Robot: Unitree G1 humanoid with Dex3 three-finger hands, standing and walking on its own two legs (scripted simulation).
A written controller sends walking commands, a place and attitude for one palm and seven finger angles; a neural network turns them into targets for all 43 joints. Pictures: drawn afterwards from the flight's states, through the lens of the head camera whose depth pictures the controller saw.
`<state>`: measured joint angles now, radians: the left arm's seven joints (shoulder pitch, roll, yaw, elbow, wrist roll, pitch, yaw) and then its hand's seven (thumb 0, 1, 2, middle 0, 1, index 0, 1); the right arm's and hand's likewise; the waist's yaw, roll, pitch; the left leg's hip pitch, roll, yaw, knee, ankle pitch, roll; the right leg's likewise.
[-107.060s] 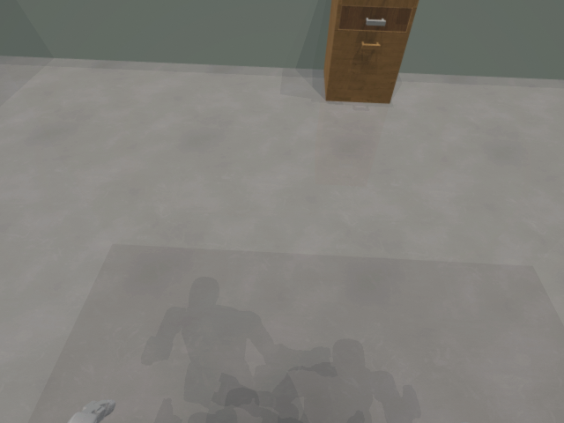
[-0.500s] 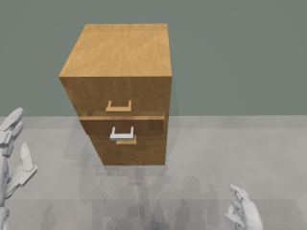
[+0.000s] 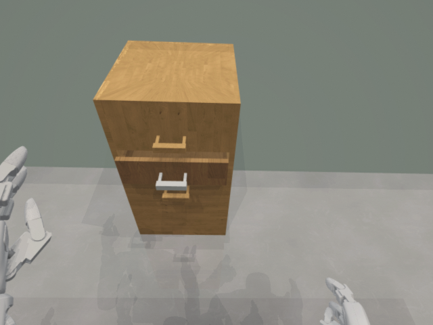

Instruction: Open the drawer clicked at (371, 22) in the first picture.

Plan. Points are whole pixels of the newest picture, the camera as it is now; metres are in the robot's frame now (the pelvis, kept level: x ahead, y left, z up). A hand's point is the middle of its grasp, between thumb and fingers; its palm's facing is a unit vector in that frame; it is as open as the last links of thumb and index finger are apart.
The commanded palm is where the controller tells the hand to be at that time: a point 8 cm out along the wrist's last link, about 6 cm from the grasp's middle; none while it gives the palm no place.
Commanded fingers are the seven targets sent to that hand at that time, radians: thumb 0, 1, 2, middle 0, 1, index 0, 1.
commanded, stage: step back with the hand held close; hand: left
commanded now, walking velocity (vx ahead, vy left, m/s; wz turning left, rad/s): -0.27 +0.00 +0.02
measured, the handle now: (172, 180) +0.62 +0.18 -0.23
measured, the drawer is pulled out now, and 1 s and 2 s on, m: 0.05 0.05 0.05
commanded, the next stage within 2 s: stop stepping back and stand still in 0.60 s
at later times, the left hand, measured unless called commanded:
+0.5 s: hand (6, 304) +0.11 +0.24 +0.17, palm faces +0.42 -0.79 -0.44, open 7.4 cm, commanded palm +0.05 +0.27 +0.19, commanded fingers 0.00 0.90 0.90 -0.20 -0.30 -0.20 -0.30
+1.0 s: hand out of the picture +0.07 +0.17 +0.16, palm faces +0.18 -0.83 -0.52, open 7.4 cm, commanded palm -0.01 +0.23 +0.19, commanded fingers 0.00 0.90 0.90 -0.20 -0.30 -0.20 -0.30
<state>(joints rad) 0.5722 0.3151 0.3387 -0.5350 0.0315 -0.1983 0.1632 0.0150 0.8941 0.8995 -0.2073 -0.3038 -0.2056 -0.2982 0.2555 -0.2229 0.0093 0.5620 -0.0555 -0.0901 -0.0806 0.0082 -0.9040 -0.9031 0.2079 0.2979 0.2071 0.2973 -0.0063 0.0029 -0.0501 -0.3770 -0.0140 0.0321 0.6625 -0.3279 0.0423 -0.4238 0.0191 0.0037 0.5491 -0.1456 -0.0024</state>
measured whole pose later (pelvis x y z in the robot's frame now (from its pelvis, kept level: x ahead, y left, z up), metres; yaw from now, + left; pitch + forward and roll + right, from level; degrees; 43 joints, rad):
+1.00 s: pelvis -0.15 -0.05 +0.01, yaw -3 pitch +4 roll +1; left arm 0.68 0.47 0.38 -0.62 -0.02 -0.18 0.14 0.02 0.89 0.90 -0.21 -0.30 -0.21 -0.30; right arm 0.22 -0.22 0.02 0.57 -0.03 -0.14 -0.06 0.01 -0.91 -0.90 0.21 0.30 0.20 0.30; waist -0.07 -0.07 -0.01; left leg -0.37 -0.02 0.07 0.51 -0.21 0.04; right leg -0.25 0.05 -0.01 0.54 -0.35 -0.03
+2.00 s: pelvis -0.18 +0.00 +0.02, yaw -4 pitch +2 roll -1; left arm 0.66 0.40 0.36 -0.60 -0.02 -0.22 0.15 0.02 0.89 0.90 -0.21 -0.30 -0.21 -0.30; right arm 0.21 -0.19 0.03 0.61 -0.01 -0.14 -0.06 0.01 -0.90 -0.90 0.21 0.30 0.21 0.30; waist -0.01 -0.02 0.01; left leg -0.32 -0.02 0.05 0.47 -0.20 0.06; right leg -0.22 0.03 0.01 0.43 -0.25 0.00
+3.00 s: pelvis -0.17 -0.02 +0.03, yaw -3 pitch -1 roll +0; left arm 0.08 0.33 0.01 1.09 0.02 -0.03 0.02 0.01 0.91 0.90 -0.20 -0.30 -0.20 -0.30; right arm 0.09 -0.31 -0.01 1.11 -0.02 -0.01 0.00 0.00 -0.91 -0.90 0.21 0.30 0.21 0.30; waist -0.02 0.02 0.05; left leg -0.16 -0.03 0.04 0.29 -0.12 0.04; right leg -0.08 0.02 0.00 0.30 -0.20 -0.02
